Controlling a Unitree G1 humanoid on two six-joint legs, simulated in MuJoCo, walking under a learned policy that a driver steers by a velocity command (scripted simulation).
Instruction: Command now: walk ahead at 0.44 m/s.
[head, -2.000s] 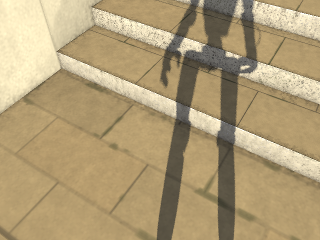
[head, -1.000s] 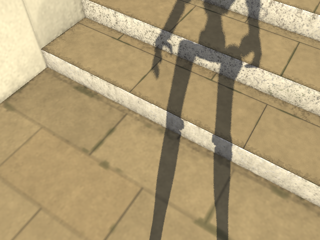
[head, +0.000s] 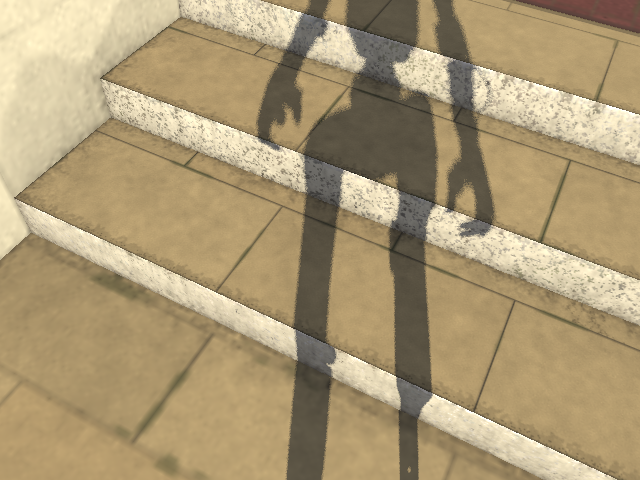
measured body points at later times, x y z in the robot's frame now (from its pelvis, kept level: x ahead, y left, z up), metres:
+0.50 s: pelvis +0.27 -0.05 +0.00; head +0.29 -0.06 +0.45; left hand +0.28 +0.22 -0.13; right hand +0.44 -0.31 -0.10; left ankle +0.43 +0.12 -0.68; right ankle +0.25 -0.13 -0.74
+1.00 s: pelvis +0.50 -0.04 +0.00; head +0.51 -0.03 +0.45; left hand +0.73 +0.15 -0.12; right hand +0.41 -0.28 -0.13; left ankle +0.48 +0.07 -0.74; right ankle +0.46 -0.15 -0.56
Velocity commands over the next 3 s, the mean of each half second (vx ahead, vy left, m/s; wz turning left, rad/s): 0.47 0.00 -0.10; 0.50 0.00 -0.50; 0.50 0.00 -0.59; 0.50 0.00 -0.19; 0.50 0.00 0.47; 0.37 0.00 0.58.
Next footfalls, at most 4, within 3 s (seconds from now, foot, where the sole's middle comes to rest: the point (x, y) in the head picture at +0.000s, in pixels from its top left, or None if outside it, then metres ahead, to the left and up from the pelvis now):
0.16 right None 0.29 -0.13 -0.78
0.66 left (273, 468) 0.52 0.06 -0.78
1.28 right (443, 329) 0.75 -0.32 -0.65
1.82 left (485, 173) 1.10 -0.46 -0.52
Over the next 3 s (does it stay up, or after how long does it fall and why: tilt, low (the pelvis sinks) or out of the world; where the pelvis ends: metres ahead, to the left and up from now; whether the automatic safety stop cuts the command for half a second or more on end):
stays up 1.48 -0.83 0.38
